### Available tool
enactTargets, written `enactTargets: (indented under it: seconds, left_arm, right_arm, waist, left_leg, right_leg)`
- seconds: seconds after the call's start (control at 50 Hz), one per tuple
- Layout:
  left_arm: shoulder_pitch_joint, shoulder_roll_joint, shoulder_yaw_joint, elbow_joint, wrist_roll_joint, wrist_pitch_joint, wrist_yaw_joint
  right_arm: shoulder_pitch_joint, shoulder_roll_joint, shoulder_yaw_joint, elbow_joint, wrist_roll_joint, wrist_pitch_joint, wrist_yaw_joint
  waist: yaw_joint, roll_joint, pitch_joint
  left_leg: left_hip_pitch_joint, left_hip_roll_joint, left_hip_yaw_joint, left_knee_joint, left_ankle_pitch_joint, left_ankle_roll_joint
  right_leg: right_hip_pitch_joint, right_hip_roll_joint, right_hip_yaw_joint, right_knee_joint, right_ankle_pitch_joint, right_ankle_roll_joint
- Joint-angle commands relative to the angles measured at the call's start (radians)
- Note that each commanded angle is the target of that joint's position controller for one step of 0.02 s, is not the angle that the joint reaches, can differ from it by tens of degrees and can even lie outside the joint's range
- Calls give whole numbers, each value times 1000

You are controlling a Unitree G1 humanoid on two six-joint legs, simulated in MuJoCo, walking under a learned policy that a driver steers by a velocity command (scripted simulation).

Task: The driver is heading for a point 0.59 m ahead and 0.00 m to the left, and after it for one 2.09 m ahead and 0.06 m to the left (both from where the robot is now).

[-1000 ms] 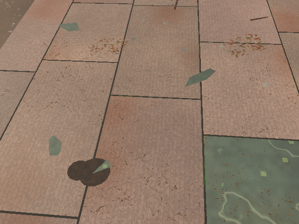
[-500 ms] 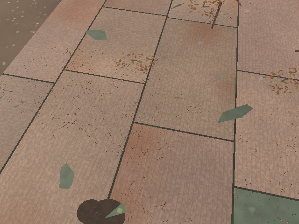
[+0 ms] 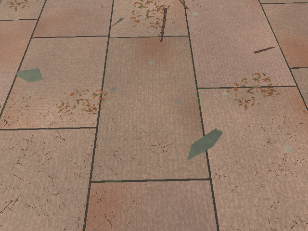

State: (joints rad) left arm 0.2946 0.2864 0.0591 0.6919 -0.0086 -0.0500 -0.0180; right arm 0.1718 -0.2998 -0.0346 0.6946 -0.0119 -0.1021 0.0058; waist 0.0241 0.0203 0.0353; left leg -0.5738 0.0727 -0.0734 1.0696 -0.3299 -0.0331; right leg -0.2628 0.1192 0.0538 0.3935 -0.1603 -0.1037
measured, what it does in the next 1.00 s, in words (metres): walks ahead: left foot, then right foot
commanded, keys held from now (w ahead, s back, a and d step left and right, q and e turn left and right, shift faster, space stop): w+e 0.32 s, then w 0.32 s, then w+q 0.36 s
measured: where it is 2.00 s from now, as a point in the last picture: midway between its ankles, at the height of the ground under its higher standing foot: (169, 112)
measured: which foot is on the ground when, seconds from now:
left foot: up 0.00-0.24, down 0.26-0.74, up 0.76-1.00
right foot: down 0.00-0.26, up 0.28-0.72, down 0.74-1.00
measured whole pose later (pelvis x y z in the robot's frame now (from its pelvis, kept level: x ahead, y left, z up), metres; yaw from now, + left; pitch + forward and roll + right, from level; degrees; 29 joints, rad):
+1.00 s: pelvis +0.51 -0.08 +0.00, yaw -10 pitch +1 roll -2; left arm 0.31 0.26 0.07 0.78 0.02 -0.09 -0.01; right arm 0.22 -0.32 -0.07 0.80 0.03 -0.03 0.00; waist 0.03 0.05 0.02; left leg -0.65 0.10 -0.07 1.06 -0.18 -0.02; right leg -0.11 0.02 -0.14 0.30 -0.19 -0.04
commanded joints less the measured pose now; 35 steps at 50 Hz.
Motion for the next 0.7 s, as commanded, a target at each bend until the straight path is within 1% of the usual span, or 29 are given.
enactTargets:
  seconds: [0.02,0.06,0.08,0.1,0.14,0.16,0.2,0.22,0.24,0.26,0.28,0.3,0.32,0.34,0.36,0.38,0.4,0.42,0.48,0.5,0.54,0.58,0.62,0.66,0.68,0.7]
  left_arm:
    - [-41,165,44,-75,-5,-14,21]
    - [-20,174,48,-62,-11,-7,29]
    - [0,175,49,-55,-12,-2,32]
    - [22,178,50,-47,-13,2,33]
    - [51,176,51,-34,-20,8,34]
    - [57,170,50,-31,-22,10,35]
    - [47,167,51,-32,-18,14,37]
    - [32,156,49,-37,-15,16,36]
    - [29,125,38,-43,-11,15,34]
    - [35,61,15,-59,1,11,29]
    - [166,8,-3,-91,-24,2,29]
    - [165,107,12,-68,-32,1,32]
    - [66,163,29,-75,-26,7,32]
    - [10,154,29,-83,-14,11,34]
    - [-27,137,29,-94,-4,8,31]
    - [-26,116,28,-98,-9,7,25]
    - [-17,98,24,-95,-15,9,21]
    - [-14,79,20,-92,-16,11,19]
    - [-79,48,5,-111,-2,9,15]
    - [-102,41,0,-115,1,5,11]
    - [-159,28,-10,-121,1,-5,1]
    - [-222,24,-14,-132,-4,-13,-8]
    - [-275,32,-13,-147,-10,-17,-15]
    - [-312,46,-9,-165,-12,-21,-20]
    - [-308,56,-4,-168,-12,-25,-22]
    - [-267,73,6,-159,-10,-29,-22]
  right_arm:
    - [-5,-68,-16,-65,-8,6,-8]
    - [-85,-47,-7,-78,-7,3,-5]
    - [-122,-44,-5,-85,-2,0,-2]
    - [-150,-49,-7,-91,5,-3,1]
    - [-182,-70,-15,-102,16,-9,7]
    - [-183,-85,-22,-104,18,-13,9]
    - [-154,-112,-37,-99,22,-21,12]
    - [-102,-120,-46,-85,22,-26,11]
    - [-18,-141,-59,-67,14,-30,5]
    - [118,-191,-75,-57,-3,-33,-3]
    - [205,-273,-97,-22,-14,-18,-1]
    - [196,-192,-82,-31,10,-14,5]
    - [157,-135,-66,-41,13,-9,1]
    - [120,-115,-57,-40,4,-4,1]
    - [98,-92,-49,-28,-1,0,2]
    - [88,-77,-42,-19,-7,-2,2]
    - [85,-67,-40,-10,-5,-6,3]
    - [89,-65,-40,1,1,-9,5]
    - [102,-108,-52,33,13,-13,6]
    - [103,-119,-55,42,15,-11,6]
    - [111,-135,-57,58,22,-3,4]
    - [138,-151,-58,78,29,5,3]
    - [180,-164,-59,102,36,13,5]
    - [206,-171,-60,124,44,24,5]
    - [209,-177,-61,132,47,30,4]
    - [200,-188,-63,136,49,37,2]
  waist:
    - [-31,-62,-46]
    - [2,-83,-41]
    - [22,-92,-44]
    - [36,-98,-50]
    - [45,-108,-53]
    - [41,-113,-56]
    - [14,-137,-57]
    - [-18,-146,-65]
    - [-61,-139,-110]
    - [-117,-41,-232]
    - [-65,294,-350]
    - [-85,234,-298]
    - [-110,137,-177]
    - [-101,67,-114]
    - [-89,56,-60]
    - [-66,82,-41]
    - [-54,100,-35]
    - [-47,102,-35]
    - [-46,69,-16]
    - [-50,59,-18]
    - [-68,55,-12]
    - [-91,55,-3]
    - [-109,60,6]
    - [-108,67,22]
    - [-93,71,23]
    - [-57,74,6]
  left_leg:
    - [-21,3,27,-166,120,-47]
    - [43,-28,35,-336,286,-53]
    - [74,-48,37,-404,352,-55]
    - [98,-64,35,-450,393,-55]
    - [115,-76,10,-514,393,-45]
    - [123,-76,-7,-543,373,-35]
    - [163,-72,-19,-569,298,-4]
    - [230,-73,-7,-599,279,19]
    - [364,-52,-7,-621,267,49]
    - [594,105,-154,-617,195,113]
    - [891,323,-611,-713,-51,275]
    - [870,348,-736,-769,-281,277]
    - [764,306,-586,-780,-258,235]
    - [655,259,-457,-785,-121,211]
    - [568,216,-363,-804,-2,210]
    - [508,185,-292,-826,73,205]
    - [476,164,-245,-848,114,209]
    - [463,158,-208,-864,153,220]
    - [461,173,-139,-904,276,254]
    - [466,170,-111,-910,307,255]
    - [463,151,-49,-917,345,242]
    - [458,136,-4,-911,355,226]
    - [485,153,-1,-901,354,218]
    - [523,179,-21,-877,380,208]
    - [538,189,-32,-853,414,201]
    - [540,186,-32,-804,495,189]
  right_leg:
    - [-9,-237,224,-169,285,-192]
    - [-51,-189,180,-153,217,-148]
    - [-55,-181,182,-143,181,-133]
    - [-47,-185,200,-134,147,-122]
    - [1,-207,257,-95,86,-109]
    - [35,-220,294,-67,55,-100]
    - [80,-245,356,-6,35,-81]
    - [78,-235,366,37,41,-66]
    - [51,-193,341,130,63,-36]
    - [-47,-132,261,389,-41,1]
    - [-381,-2,119,711,-414,65]
    - [-514,-81,134,861,-411,81]
    - [-547,-114,121,908,-318,89]
    - [-517,-143,92,897,-246,94]
    - [-500,-163,91,851,-199,96]
    - [-456,-184,89,818,-171,94]
    - [-426,-190,78,784,-162,94]
    - [-414,-191,66,750,-162,95]
    - [-438,-203,45,593,-101,107]
    - [-432,-211,33,531,-51,109]
    - [-395,-212,0,403,50,110]
    - [-340,-196,-30,296,121,109]
    - [-313,-182,-46,234,135,102]
    - [-293,-171,-47,182,94,80]
    - [-266,-162,-49,153,67,68]
    - [-189,-144,-59,118,55,53]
